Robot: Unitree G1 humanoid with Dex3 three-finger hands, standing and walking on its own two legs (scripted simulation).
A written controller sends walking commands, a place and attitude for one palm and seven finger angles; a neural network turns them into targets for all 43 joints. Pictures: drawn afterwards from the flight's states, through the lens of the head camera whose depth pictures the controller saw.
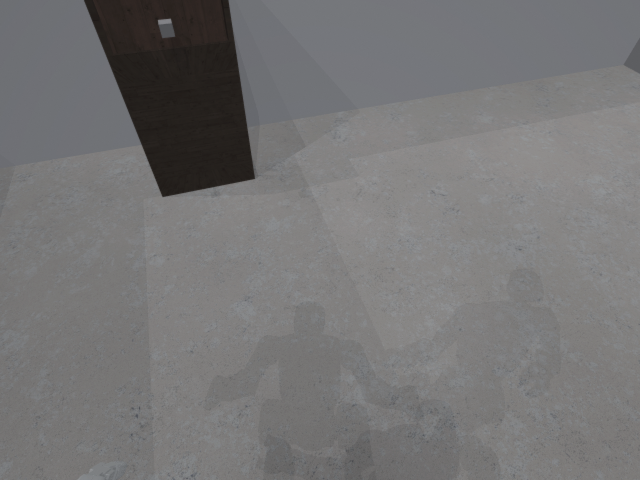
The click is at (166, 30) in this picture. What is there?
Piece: drawer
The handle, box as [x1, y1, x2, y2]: [158, 19, 174, 37]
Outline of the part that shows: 158,20 162,37 174,36 170,19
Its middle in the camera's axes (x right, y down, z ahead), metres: -0.51 -0.70 +1.27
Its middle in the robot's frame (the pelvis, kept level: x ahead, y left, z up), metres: +1.40 +0.59 -0.03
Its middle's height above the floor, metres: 0.74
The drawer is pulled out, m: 0.00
